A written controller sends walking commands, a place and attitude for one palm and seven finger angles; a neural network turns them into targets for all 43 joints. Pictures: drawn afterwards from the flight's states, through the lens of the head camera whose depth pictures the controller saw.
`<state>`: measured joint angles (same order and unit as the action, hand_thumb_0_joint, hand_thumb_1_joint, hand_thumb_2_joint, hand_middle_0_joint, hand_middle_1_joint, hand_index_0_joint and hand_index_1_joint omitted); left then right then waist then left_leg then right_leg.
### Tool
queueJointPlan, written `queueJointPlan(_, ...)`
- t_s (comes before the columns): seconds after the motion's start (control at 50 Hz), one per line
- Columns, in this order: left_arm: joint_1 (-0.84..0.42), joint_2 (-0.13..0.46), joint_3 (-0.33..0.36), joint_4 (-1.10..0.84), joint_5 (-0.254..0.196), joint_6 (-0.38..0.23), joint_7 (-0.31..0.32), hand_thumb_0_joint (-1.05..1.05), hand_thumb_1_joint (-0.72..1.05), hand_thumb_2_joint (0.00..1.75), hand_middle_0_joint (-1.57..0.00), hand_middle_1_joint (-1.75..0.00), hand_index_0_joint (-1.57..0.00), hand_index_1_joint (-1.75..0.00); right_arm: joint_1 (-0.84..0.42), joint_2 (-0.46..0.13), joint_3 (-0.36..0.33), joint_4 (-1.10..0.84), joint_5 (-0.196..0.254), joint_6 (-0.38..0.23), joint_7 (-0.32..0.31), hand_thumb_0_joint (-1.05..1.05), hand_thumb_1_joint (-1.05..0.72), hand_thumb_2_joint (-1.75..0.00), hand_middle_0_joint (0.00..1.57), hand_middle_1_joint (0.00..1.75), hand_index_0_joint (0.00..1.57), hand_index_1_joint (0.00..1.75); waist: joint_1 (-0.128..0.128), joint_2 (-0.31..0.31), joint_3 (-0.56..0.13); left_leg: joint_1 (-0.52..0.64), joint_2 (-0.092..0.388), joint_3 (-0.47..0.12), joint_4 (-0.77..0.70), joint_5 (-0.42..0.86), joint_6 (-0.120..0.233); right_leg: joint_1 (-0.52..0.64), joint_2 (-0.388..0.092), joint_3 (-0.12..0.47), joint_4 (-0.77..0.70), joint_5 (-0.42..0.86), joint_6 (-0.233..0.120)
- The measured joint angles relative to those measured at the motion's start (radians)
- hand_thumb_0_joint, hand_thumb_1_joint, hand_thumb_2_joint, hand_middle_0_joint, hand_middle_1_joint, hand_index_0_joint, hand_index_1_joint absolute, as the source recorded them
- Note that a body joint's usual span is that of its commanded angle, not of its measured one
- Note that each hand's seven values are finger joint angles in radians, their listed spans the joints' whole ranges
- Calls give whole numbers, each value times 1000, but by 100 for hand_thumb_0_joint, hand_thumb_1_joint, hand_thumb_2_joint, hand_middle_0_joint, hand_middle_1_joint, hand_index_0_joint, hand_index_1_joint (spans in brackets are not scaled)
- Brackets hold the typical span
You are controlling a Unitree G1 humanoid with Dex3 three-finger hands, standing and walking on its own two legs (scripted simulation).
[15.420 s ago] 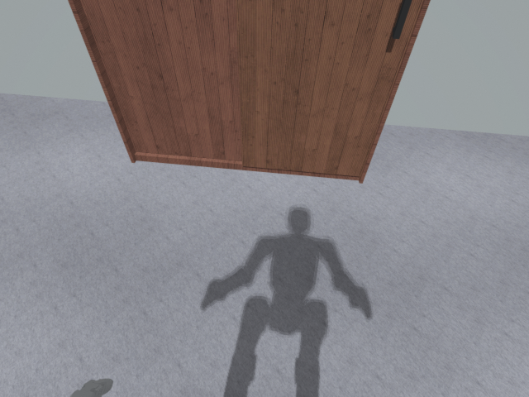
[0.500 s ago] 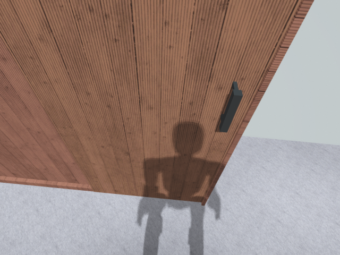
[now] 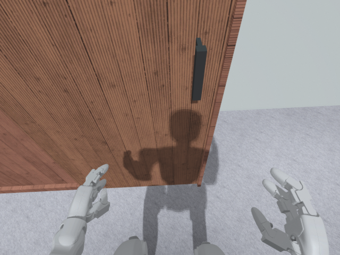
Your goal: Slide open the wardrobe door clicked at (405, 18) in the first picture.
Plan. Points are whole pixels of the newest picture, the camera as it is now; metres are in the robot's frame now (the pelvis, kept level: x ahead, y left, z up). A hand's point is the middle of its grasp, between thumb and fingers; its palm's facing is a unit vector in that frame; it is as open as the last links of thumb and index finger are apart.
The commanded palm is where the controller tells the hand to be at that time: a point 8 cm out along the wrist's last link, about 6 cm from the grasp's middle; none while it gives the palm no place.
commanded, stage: raise the hand with hooked fingers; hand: right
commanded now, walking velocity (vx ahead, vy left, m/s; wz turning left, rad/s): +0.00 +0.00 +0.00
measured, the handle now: (197, 70) +0.50 -0.07 +0.16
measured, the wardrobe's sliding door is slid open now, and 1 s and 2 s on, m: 0.00 0.00 0.00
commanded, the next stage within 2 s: move the hooked fingers beside the handle in 1.54 s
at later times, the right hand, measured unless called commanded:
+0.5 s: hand (290, 177) +0.25 -0.22 +0.10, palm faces +0.02 +1.00 -0.08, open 12.4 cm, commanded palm +0.22 -0.28 +0.12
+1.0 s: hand (328, 136) +0.29 -0.27 +0.17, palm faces +0.06 +1.00 -0.06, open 13.9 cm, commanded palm +0.27 -0.32 +0.18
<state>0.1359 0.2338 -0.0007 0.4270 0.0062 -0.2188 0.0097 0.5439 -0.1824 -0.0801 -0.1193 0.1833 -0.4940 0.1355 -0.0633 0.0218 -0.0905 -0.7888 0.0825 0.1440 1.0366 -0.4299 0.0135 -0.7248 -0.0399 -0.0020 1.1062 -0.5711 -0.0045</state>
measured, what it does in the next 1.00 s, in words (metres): rises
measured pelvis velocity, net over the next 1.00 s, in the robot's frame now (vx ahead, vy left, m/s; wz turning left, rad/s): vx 0.02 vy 0.00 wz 0.01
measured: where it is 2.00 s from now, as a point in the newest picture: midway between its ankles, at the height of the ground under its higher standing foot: outside the picture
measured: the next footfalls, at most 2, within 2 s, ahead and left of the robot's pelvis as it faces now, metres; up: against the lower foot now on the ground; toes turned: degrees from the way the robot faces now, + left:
none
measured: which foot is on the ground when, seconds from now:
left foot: down 0.00-1.00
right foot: down 0.00-1.00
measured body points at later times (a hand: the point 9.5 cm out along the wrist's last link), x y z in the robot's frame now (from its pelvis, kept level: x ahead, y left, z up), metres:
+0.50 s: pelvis +0.02 -0.01 +0.03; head +0.06 -0.02 +0.48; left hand +0.17 +0.25 -0.04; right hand +0.24 -0.28 +0.11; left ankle +0.05 +0.12 -0.66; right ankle -0.01 -0.11 -0.66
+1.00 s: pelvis +0.02 +0.00 +0.06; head +0.04 +0.00 +0.51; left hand +0.20 +0.23 -0.02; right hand +0.28 -0.33 +0.17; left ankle +0.05 +0.12 -0.66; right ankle -0.01 -0.11 -0.66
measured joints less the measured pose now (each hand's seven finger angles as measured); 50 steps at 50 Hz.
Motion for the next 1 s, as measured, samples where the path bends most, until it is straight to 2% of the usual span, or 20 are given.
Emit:
queueJointPlan(0.06,18,-33,-49,41,-6,6,4,1,90,90,-20,-30,-20,-30,-85,-19,-3,-28,13,32,57,1,-38,-68,24,63,24,64,-2,-25,8,-7,1,12,-2,5,-5,-21,1,13,15,-1,-3)
queueJointPlan(0.12,52,-67,-80,78,-18,24,12,1,90,90,-21,-30,-21,-30,-149,-39,-13,-21,26,139,109,1,-30,-65,24,68,24,68,15,-41,11,9,-1,7,-32,21,-11,-4,1,6,-10,10,-8)
queueJointPlan(0.18,95,-84,-86,102,-25,36,21,1,90,90,-21,-30,-21,-30,-155,-53,-42,-14,50,242,113,1,-24,-62,25,72,25,73,43,-51,9,41,-4,-8,-79,41,-16,37,3,-12,-63,28,-13)
queueJointPlan(0.22,124,-82,-78,112,-26,34,27,1,90,90,-21,-30,-21,-30,-139,-57,-68,-16,66,267,95,1,-19,-60,25,75,26,76,57,-51,8,64,-6,-19,-109,52,-19,68,4,-25,-99,39,-15)
queueJointPlan(0.32,174,-30,-44,131,-27,5,36,2,90,90,-21,-30,-21,-30,-119,-66,-118,-19,80,228,62,0,-7,-55,26,83,26,83,68,-47,8,105,-6,-28,-155,66,-25,114,9,-35,-153,55,-20)
queueJointPlan(0.4,177,20,-19,149,-34,-17,45,2,90,90,-21,-30,-21,-30,-147,-80,-143,15,90,206,90,0,2,-51,27,89,27,89,67,-41,9,128,-6,-26,-175,69,-27,136,10,-34,-174,60,-20)
queueJointPlan(0.48,160,46,-3,151,-41,-37,56,2,90,90,-20,-30,-21,-30,-183,-99,-163,49,102,225,124,0,11,-47,27,95,28,95,67,-35,11,165,-10,-22,-204,75,-25,172,9,-31,-204,68,-17)
queueJointPlan(0.58,134,48,-7,136,-44,-53,63,2,90,90,-20,-30,-20,-30,-234,-124,-202,87,126,250,155,0,23,-42,28,102,29,103,60,-34,15,222,-16,-17,-250,87,-23,228,6,-29,-253,84,-12)
queueJointPlan(0.76,102,28,-54,132,-43,-53,69,1,90,90,-20,-30,-20,-30,-370,-163,-271,198,155,328,236,-1,42,-34,30,114,30,115,30,-51,28,307,-22,-9,-323,111,-18,312,6,-23,-332,115,-6)
queueJointPlan(0.86,101,22,-69,145,-43,-48,76,1,90,90,-21,-30,-21,-30,-439,-183,-306,256,160,363,273,-1,47,-31,30,118,30,118,21,-59,41,342,-25,-6,-354,123,-16,347,5,-21,-364,130,-3)
queueJointPlan(1.0,115,31,-72,171,-46,-39,87,1,90,90,-21,-30,-21,-30,-529,-220,-357,336,170,388,319,-1,49,-30,30,119,30,120,22,-62,52,380,-29,-8,-392,142,-13,388,5,-24,-408,152,-1)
